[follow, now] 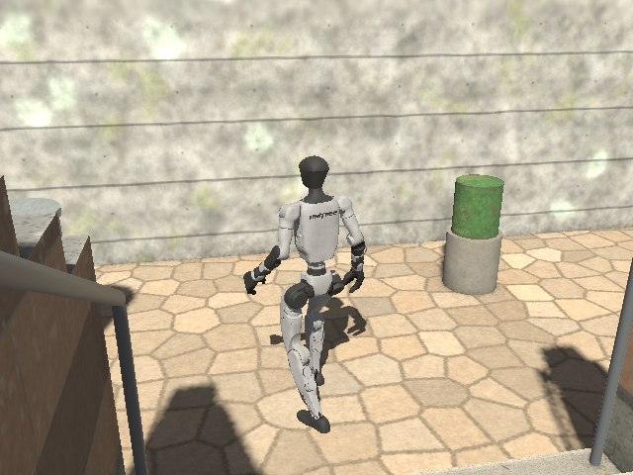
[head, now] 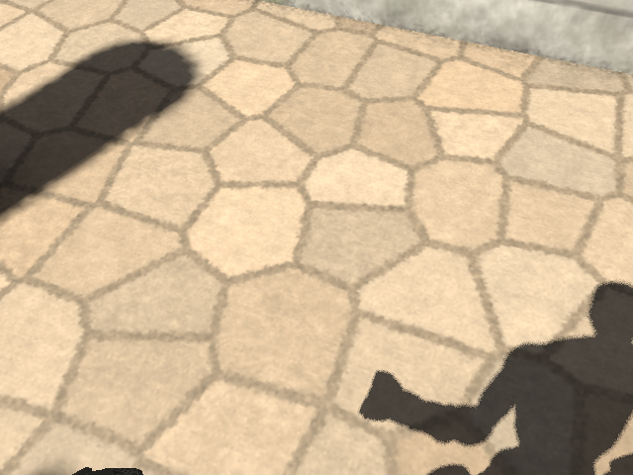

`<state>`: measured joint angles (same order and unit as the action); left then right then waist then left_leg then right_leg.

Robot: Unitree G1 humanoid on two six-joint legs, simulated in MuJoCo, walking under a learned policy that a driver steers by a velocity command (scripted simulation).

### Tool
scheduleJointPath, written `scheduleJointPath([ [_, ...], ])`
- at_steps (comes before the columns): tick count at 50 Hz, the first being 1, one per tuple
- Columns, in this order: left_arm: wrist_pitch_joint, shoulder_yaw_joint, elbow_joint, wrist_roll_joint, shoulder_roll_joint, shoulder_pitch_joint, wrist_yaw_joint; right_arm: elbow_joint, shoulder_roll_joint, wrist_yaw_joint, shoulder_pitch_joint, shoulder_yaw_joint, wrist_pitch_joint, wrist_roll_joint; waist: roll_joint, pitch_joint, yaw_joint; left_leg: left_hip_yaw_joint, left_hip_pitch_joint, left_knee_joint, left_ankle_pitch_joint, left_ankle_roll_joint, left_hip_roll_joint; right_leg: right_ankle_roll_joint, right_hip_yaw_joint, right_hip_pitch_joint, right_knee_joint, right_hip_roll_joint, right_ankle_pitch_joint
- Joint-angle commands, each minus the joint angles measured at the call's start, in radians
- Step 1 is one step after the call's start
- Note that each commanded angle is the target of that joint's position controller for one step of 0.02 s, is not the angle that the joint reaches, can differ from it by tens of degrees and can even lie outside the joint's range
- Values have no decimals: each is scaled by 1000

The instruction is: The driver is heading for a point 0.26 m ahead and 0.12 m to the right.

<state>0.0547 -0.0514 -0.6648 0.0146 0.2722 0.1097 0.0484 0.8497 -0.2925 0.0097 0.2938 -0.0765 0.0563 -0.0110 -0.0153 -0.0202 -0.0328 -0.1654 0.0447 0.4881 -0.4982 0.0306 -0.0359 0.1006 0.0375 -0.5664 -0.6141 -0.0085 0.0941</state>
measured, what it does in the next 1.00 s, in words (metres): walks ahead: left foot, then right foot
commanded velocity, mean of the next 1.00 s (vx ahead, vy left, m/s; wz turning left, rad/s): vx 0.16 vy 0.00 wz -0.15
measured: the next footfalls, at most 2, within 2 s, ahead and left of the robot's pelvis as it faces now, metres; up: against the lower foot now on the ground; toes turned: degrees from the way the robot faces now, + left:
left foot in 0.46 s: +0.40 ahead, +0.08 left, +0.00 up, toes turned -10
right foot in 0.72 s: +0.28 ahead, -0.15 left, +0.00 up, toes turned -8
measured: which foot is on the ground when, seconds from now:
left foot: up 0.00-0.44, down 0.46-1.00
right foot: down 0.00-0.50, up 0.52-0.70, down 0.72-1.00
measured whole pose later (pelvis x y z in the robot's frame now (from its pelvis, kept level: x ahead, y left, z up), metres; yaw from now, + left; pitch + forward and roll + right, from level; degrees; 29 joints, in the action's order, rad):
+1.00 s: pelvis +0.29 -0.03 +0.02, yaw -9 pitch -1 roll +0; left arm 0.01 -0.03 -0.83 -0.01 0.21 0.28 -0.03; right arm 0.88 -0.23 0.01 0.14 -0.04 0.01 0.00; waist 0.00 -0.02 0.00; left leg 0.02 -0.33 0.56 -0.21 0.01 0.00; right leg 0.00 -0.02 -0.20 -0.59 0.00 0.38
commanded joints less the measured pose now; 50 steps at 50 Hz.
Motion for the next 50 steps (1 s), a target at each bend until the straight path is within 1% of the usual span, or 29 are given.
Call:
scheduleJointPath([
  [1, 6, -94, 6, 12, 324, 325, -11, -129, -3, -5, 103, 25, 35, 33, -312, 375, 63, 148, -697, 839, -69, -11, 108, 307, -790, 924, 211, -301, 204],
  [2, 10, -73, 24, 11, 227, 351, -10, -125, -110, -22, -3, 5, 65, 1, -178, 404, 146, 293, -801, 914, -50, -33, 65, 272, -847, 952, 306, -305, 304],
  [3, 15, -63, 23, 2, 196, 309, -15, -154, -133, -28, -89, 0, 81, -26, -122, 262, 148, 277, -862, 893, 41, -51, 26, 227, -710, 847, 313, -281, 242],
  [4, 16, -58, 38, -1, 185, 248, -19, -164, -115, -19, -130, 8, 90, -13, -1, 185, 115, 268, -835, 820, 120, -57, -19, 203, -605, 705, 310, -246, 129],
  [5, 15, -49, 54, -11, 160, 179, -22, -162, -118, -10, -142, 2, 87, 6, 28, 120, 75, 254, -776, 747, 161, -47, -49, 190, -504, 566, 312, -225, -87],
  [6, 16, -39, 72, -26, 137, 145, -27, -160, -122, -8, -123, -3, 73, 11, 8, 111, 42, 256, -701, 728, 172, -38, -67, 187, -440, 480, 319, -207, -277],
  [9, 22, -35, 59, -20, 136, 133, -37, -141, -83, 1, -70, 4, 35, 23, -3, 104, 7, 220, -639, 621, 203, 7, -62, 181, -286, 381, 323, -172, -619],
  [12, 10, -37, 33, -11, 150, 143, -55, -150, -51, 5, -124, 17, 24, 27, -29, 100, 18, 192, -612, 421, 374, 30, -34, 134, -171, 351, 317, -110, -672],
  [14, -2, -34, 17, -6, 144, 155, -65, -155, -43, -2, -179, 23, 29, 22, -55, 108, 48, 182, -563, 262, 523, 26, -11, 91, -136, 361, 305, -79, -616],
  [17, -14, -30, -12, -10, 140, 185, -73, -165, -54, -18, -239, 21, 37, 17, -69, 108, 83, 193, -527, 133, 623, 13, 10, 75, -172, 415, 287, -107, -506],
  [20, -19, -27, -27, -14, 129, 172, -69, -174, -81, -29, -249, 10, 45, 26, -72, 86, 77, 207, -535, 59, 528, -27, 14, 81, -234, 482, 210, -149, -484],
  [22, -21, -22, -33, -9, 118, 147, -68, -155, -90, -30, -180, 2, 55, 38, -59, 95, 30, 192, -430, -66, 608, -68, 27, 52, -243, 488, 109, -123, -465],
  [23, -15, -20, -28, -20, 109, 166, -67, -148, -126, -23, -142, -6, 60, 48, -17, 138, 29, 246, -287, -63, 938, -101, -30, 13, -223, 442, 30, -64, -403],
  [24, -4, -11, -27, -37, 80, 256, -64, -156, -165, -15, -121, -9, 58, 63, 97, 227, 76, 367, -47, 27, 1277, -203, -165, -39, -206, 288, -92, 8, -155],
  [25, -4, 0, -52, -29, 63, 312, -65, -145, -91, -10, -72, 7, 41, 58, 196, 340, 42, 491, 82, 40, 1346, -340, -287, -104, -176, 195, -255, 50, 191],
  [26, -19, -7, -39, -22, 104, 253, -60, -129, -35, -12, -43, 23, 26, 32, 230, 342, 8, 585, 74, -20, 1235, -381, -334, -141, -165, 126, -359, 51, 571],
  [27, -42, -16, -28, -12, 126, 203, -61, -125, -32, -15, -67, 29, 14, 20, 155, 291, 10, 600, 9, -58, 983, -351, -320, -154, -177, 93, -405, 22, 623],
  [28, -68, -18, -29, -7, 117, 173, -66, -131, -46, -16, -112, 28, 3, 18, 113, 228, 22, 587, -81, -99, 749, -317, -298, -165, -166, 82, -420, -1, 588],
  [29, -91, -19, -32, -9, 109, 168, -69, -143, -66, -17, -179, 25, -7, 20, 103, 162, 44, 541, -200, -146, 573, -278, -264, -168, -152, 113, -359, -22, 542],
  [30, -104, -17, -37, -11, 94, 171, -73, -153, -78, -15, -234, 21, -17, 25, 133, 121, 64, 495, -291, -181, 438, -241, -221, -167, -134, 164, -254, -33, 494],
  [31, -107, -10, -52, -14, 69, 187, -75, -156, -82, -14, -268, 18, -29, 30, 158, 99, 74, 437, -371, -200, 376, -218, -174, -165, -101, 244, -160, -21, 433],
  [33, -99, -9, -91, -22, 47, 236, -73, -146, -76, -8, -264, 17, -42, 27, 162, 121, 88, 356, -417, -188, 276, -195, -123, -146, -54, 379, 0, 4, 205],
  [35, -95, -11, -101, -41, 51, 233, -68, -122, -42, -6, -220, 28, -40, 19, 134, 122, 82, 321, -447, -178, 81, -134, -88, -113, -48, 449, 99, 2, 111],
  [36, -94, -13, -79, -51, 78, 198, -71, -112, -31, -7, -205, 34, -37, 24, 91, 85, 63, 306, -463, -152, -1, -88, -65, -85, -114, 419, 144, -55, 136],
  [37, -91, -22, -75, -45, 124, 168, -76, -112, -42, -7, -190, 28, -37, 27, 1, 31, 21, 251, -415, -127, 20, -55, -15, -50, -143, 275, 169, -70, 331],
  [38, -80, -17, -77, -42, 96, 145, -76, -111, -40, -5, -214, 29, -34, 33, -35, 7, 25, 227, -330, -79, 104, -38, 0, -44, -147, 176, 204, -63, 439],
  [40, -55, -8, -81, -43, 68, 119, -77, -97, -26, 2, -205, 28, -30, 27, -61, 6, 12, 219, -263, -18, 231, -50, 1, -71, -144, 147, 226, -60, 382],
  [43, -29, -7, -96, -32, 68, 152, -76, -70, -25, 6, -183, 24, -28, 21, -35, 31, 21, 217, -253, 14, 381, -67, 2, -85, -133, 206, 189, -55, 223],
  [50, -31, -5, -126, -23, 59, 199, -80, -8, -26, 8, -179, 17, -42, 13, 7, 44, 35, 221, -224, 39, 518, -60, -1, -79, -113, 260, 159, -42, 79],
])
